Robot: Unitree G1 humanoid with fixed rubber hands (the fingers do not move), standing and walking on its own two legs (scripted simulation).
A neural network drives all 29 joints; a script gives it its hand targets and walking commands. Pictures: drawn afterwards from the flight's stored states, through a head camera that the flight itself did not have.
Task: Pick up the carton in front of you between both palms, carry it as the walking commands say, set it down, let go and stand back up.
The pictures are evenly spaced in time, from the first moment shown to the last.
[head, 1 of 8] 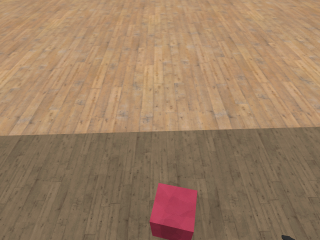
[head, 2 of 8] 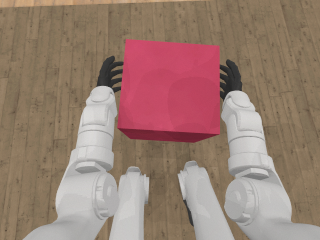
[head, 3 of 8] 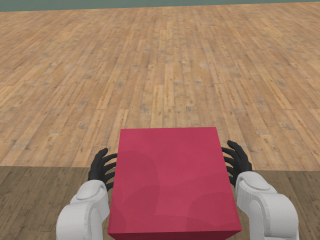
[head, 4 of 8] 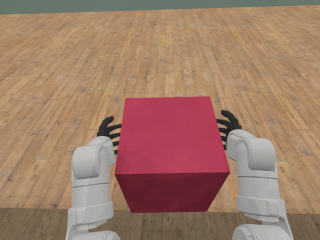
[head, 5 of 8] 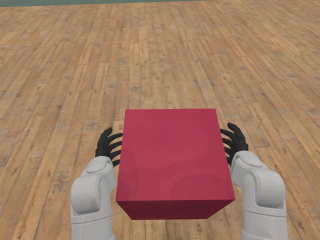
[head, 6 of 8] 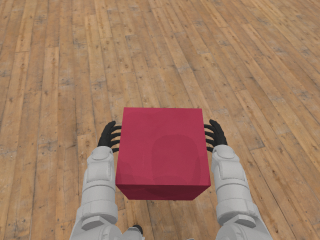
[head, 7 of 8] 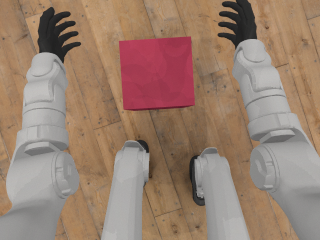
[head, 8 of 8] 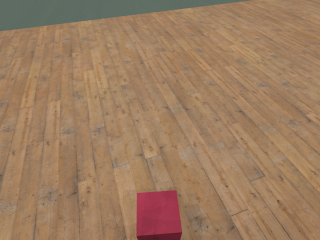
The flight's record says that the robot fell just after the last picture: no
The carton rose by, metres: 0.69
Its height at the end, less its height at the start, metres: -0.13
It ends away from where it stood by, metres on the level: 2.10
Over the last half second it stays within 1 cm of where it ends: yes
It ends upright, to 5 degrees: yes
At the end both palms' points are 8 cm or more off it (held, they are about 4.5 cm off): yes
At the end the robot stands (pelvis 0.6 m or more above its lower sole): yes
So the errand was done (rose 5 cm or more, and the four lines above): yes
